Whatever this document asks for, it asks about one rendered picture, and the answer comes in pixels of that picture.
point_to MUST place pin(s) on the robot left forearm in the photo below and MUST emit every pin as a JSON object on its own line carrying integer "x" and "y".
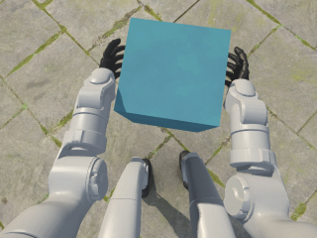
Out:
{"x": 86, "y": 136}

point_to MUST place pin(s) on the right robot hand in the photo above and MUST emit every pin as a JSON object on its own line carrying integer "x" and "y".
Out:
{"x": 240, "y": 68}

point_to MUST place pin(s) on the right robot upper arm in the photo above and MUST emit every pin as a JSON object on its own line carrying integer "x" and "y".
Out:
{"x": 261, "y": 205}

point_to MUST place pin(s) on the carton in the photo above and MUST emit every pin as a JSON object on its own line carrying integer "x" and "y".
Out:
{"x": 173, "y": 75}

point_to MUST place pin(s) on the right robot foot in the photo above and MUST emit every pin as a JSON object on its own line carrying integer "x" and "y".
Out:
{"x": 181, "y": 157}

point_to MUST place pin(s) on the robot right forearm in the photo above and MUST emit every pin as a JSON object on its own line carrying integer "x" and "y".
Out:
{"x": 251, "y": 152}

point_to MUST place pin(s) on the left robot shin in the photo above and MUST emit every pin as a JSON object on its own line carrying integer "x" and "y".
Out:
{"x": 137, "y": 159}

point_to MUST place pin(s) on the left robot upper arm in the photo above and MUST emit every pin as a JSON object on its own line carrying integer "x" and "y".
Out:
{"x": 76, "y": 182}

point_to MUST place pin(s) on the left robot hand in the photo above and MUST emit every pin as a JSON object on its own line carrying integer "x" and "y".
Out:
{"x": 110, "y": 58}

